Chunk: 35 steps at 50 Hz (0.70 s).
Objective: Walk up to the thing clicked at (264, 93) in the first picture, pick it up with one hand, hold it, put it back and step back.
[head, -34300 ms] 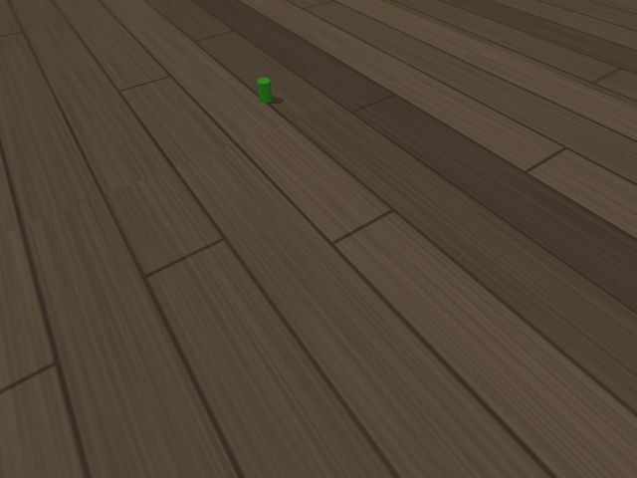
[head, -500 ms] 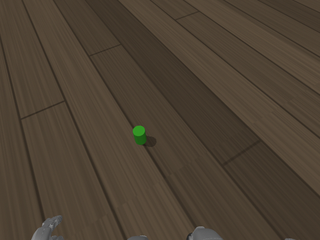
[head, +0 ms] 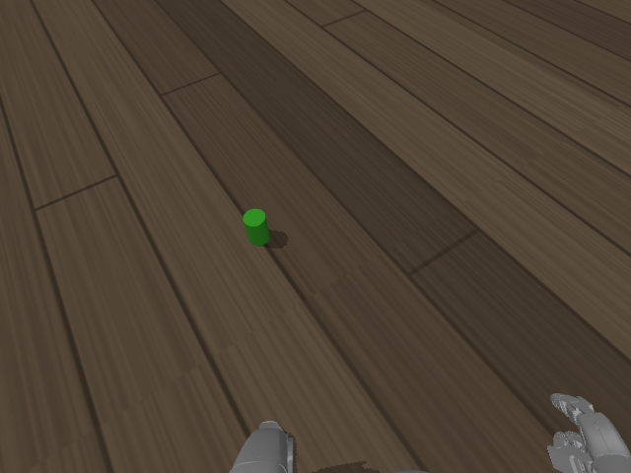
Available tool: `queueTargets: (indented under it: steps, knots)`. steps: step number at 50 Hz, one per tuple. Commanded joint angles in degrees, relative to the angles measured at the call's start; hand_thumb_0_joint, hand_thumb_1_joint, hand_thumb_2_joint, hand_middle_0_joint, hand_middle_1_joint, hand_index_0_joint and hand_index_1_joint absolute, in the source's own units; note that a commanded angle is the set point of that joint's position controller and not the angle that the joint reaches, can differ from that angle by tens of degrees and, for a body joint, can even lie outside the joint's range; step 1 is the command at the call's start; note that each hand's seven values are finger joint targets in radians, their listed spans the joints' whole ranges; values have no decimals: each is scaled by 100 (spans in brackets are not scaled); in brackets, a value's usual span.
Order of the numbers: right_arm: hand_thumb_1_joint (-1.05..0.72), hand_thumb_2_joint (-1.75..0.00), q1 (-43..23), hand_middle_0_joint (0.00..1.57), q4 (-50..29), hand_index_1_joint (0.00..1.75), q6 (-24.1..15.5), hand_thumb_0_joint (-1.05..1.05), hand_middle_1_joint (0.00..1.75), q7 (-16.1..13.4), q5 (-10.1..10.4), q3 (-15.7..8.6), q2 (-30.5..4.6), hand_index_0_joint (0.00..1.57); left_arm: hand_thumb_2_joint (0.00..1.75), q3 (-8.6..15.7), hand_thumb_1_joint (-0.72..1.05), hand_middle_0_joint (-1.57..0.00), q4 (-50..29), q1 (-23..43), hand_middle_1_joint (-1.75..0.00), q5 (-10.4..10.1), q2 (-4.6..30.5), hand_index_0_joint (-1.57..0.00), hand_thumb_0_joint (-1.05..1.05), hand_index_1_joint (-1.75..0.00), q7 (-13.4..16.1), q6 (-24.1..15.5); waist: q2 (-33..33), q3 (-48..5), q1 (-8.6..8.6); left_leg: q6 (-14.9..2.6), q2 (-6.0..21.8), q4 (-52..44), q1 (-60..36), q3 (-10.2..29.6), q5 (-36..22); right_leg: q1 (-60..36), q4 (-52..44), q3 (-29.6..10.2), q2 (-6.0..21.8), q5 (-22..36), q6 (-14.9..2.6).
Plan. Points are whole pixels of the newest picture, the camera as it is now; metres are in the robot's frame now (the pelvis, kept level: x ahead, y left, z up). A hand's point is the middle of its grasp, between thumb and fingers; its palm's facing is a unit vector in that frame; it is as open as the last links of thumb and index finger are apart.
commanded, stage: step back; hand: left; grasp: from the side
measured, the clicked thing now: (256, 227) +0.95 +0.25 -0.68
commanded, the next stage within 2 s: stand in 1.20 s
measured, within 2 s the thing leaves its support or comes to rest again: neither
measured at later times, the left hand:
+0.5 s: hand out of the picture -0.04 +0.26 -0.13, palm faces +0.11 -0.93 -0.36, open 7.4 cm
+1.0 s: hand out of the picture -0.02 +0.28 -0.14, palm faces +0.13 -0.92 -0.38, open 7.4 cm
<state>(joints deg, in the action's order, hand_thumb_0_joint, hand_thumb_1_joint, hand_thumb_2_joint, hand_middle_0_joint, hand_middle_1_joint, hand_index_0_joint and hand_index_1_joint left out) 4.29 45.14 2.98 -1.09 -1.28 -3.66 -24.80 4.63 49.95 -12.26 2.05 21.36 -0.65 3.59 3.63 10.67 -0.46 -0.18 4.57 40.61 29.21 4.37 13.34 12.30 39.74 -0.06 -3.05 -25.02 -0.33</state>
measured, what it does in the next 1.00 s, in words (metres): steps on the spot: left foot, then left foot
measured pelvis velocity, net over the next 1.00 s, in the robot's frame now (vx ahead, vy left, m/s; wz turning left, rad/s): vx -0.04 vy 0.00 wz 0.12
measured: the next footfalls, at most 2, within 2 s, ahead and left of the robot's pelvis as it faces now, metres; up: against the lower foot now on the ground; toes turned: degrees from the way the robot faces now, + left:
left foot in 0.30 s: -0.05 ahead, +0.10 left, +0.00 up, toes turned +4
left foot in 0.86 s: +0.01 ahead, +0.14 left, +0.00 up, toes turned +8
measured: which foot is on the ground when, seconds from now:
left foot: up 0.00-0.28, down 0.30-0.60, up 0.62-0.84, down 0.86-1.00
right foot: down 0.00-1.00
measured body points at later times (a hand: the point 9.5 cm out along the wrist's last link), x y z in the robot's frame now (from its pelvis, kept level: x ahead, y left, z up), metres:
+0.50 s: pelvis -0.08 -0.02 +0.02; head -0.08 -0.01 +0.47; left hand -0.05 +0.30 -0.10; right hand +0.01 -0.32 -0.10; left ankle -0.09 +0.10 -0.71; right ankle -0.04 -0.14 -0.69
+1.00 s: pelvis -0.04 +0.00 +0.01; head -0.02 +0.02 +0.46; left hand -0.03 +0.33 -0.11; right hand +0.08 -0.29 -0.11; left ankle -0.03 +0.13 -0.71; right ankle -0.04 -0.13 -0.71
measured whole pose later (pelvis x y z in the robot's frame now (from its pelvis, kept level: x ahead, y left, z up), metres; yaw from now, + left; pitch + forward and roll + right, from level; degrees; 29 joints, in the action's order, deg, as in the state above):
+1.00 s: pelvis -0.04 +0.00 +0.01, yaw +7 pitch -2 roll +0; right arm 9.3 57.3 -0.4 1.0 -1.6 -2.4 -19.6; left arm 2.5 57.4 -11.3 0.5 22.6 0.2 -0.2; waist -1.2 4.7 -1.5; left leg 0.0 1.0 35.9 17.8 -0.8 16.4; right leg 14.2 37.0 0.4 2.3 -23.0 -0.6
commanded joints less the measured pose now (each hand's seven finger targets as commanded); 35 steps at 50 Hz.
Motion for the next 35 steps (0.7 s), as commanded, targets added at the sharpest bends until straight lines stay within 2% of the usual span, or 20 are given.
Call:
queueTargets:
  steps: [1,3,4,7,10,13,15,16,17,18,19,20,22,25,28,29,30,31,32,35]
  knots:
    - [-90,-90,-19,20,-471,30,-102,0,30,-223,36,-401,-1087,20,90,582,90,-20,-797,343,-30,91,2269,-20,0,-30,142,-132,-1899,-268,-245,90,-634,2612,-102,609,2117,2308,-2814,-3454,2930,-202,-1721]
    - [-90,-90,345,20,-129,30,-99,0,30,-134,59,-290,-1013,20,90,347,90,-20,-857,821,-30,77,1598,-20,0,-30,166,-237,-1038,-218,150,50,-1058,2969,-295,556,1417,1888,-2025,-1560,1849,1193,-1186]
    - [-90,-90,650,20,-13,30,-115,0,30,-114,77,-225,-834,20,90,355,90,-20,-826,920,-30,85,1389,-20,0,-30,176,-267,-1049,-433,290,46,-1175,3016,-85,419,1161,1318,-1678,-1008,1464,1722,-952]
    - [-90,-90,589,20,-32,30,-231,0,30,-87,55,-134,-743,20,90,370,90,-20,-659,-31,-30,133,1346,-20,0,-30,180,-373,-1199,-1028,-242,104,-1024,2067,384,215,1104,-362,-1369,-1053,1238,1576,-806]
    - [-90,-90,422,20,16,30,-319,0,30,-48,-23,-145,-710,20,90,448,90,-20,-550,-328,-30,128,1409,-20,0,-30,168,-392,-1472,-1246,-530,184,-695,762,546,10,1634,-1403,-1527,-1506,1646,448,-1106]
    - [-90,-90,576,20,167,30,-416,0,30,16,-64,-183,-726,20,90,427,90,-20,-548,-141,-30,47,1573,-20,0,-30,123,-373,-1545,-1180,-342,21,-454,-901,-841,-311,1794,-469,-1584,-1607,1932,77,-1148]
    - [-90,-90,1102,20,495,30,-454,0,30,35,-86,-256,-692,20,90,281,90,-20,-549,41,-30,8,1446,-20,0,-30,92,-338,-1161,-1162,-29,-163,-710,-2046,-2127,-481,583,333,-1157,-1051,1558,128,-740]
    - [-90,-90,1245,20,566,30,-479,0,30,39,-131,-335,-842,20,90,199,90,-20,-577,-60,-30,-3,1162,-20,0,-30,90,-351,-534,-1262,1,-324,-303,-2066,-2889,341,632,1126,-573,-777,1329,152,-513]
    - [-90,-90,1212,20,536,30,-508,0,30,34,-192,-388,-1190,20,90,103,90,-20,-600,35,-30,-82,777,-20,0,-30,66,-375,702,-1208,47,-771,836,-2562,-3006,2289,1876,2189,359,-150,599,-421,-122]
    - [-90,-90,944,20,453,30,-490,0,30,52,-150,-412,-1608,20,90,265,90,-20,-504,545,-30,-78,1271,-20,0,-30,104,-375,588,-625,242,-1435,1482,-2900,-1438,2959,3459,1876,908,-151,578,-847,-65]
    - [-90,-90,595,20,401,30,-503,0,30,65,-109,-421,-1576,20,90,321,90,-20,-451,604,-30,-50,1510,-20,0,-30,71,-406,499,-165,104,-1533,1600,-3111,-523,2900,3778,1348,1321,-322,679,-708,-108]
    - [-90,-90,338,20,360,30,-528,0,30,79,-124,-308,-1219,20,90,306,90,-20,-345,371,-30,-89,1380,-20,0,-30,17,-437,220,-98,-90,-1377,1257,-2908,-616,2186,3146,1102,1104,-358,692,-471,-112]
    - [-90,-90,429,20,361,30,-573,0,30,91,-145,-199,-853,20,90,236,90,-20,-204,171,-30,-112,1142,-20,0,-30,-26,-528,326,-289,-69,-983,663,-2548,-1327,1343,1783,1291,356,-130,574,70,-126]
    - [-90,-90,518,20,446,30,-496,0,30,167,-112,-285,-1038,20,90,229,90,-20,26,79,-30,-89,1059,-20,0,-30,-21,-598,530,-540,40,-809,451,-2315,-1072,923,1990,336,-636,314,282,359,-54]
    - [-90,-90,398,20,403,30,-339,0,30,191,-38,-210,-775,20,90,252,90,-20,298,-430,-30,5,1072,-20,0,-30,92,-677,285,-850,-249,-522,119,-1287,-385,317,2177,-973,-1468,279,150,702,-161]
    - [-90,-90,442,20,334,30,-336,0,30,181,-15,-141,-554,20,90,331,90,-20,338,-558,-30,54,1269,-20,0,-30,130,-710,-318,-890,-320,-349,-180,-478,264,88,2059,-1331,-1811,-794,716,-72,-388]
    - [-90,-90,355,20,270,30,-337,0,30,151,-25,-115,-415,20,90,419,90,-20,342,-715,-30,88,1771,-20,0,-30,146,-734,-1224,-749,-466,-180,-801,760,758,-77,2140,-923,-2785,-2880,2013,-1957,-905]
    - [-90,-90,391,20,361,30,-335,0,30,112,-70,-218,-754,20,90,464,90,-20,186,-265,-30,99,1979,-20,0,-30,141,-740,-951,-345,-354,-103,-509,1379,474,293,2062,14,-3040,-3552,2742,-2586,-1408]
    - [-90,-90,636,20,419,30,-375,0,30,122,-52,-277,-952,20,90,462,90,-20,53,104,-30,68,1928,-20,0,-30,153,-763,-803,-159,-152,-123,-189,1408,321,489,1757,255,-2889,-3455,2806,-2169,-1569]
    - [-90,-90,642,20,549,30,-459,0,30,167,-31,-233,-683,20,90,321,90,-20,170,-17,-30,14,1496,-20,0,-30,156,-870,-647,-506,-128,-98,-215,939,8,356,1315,-95,-2435,-1904,2052,111,-1118]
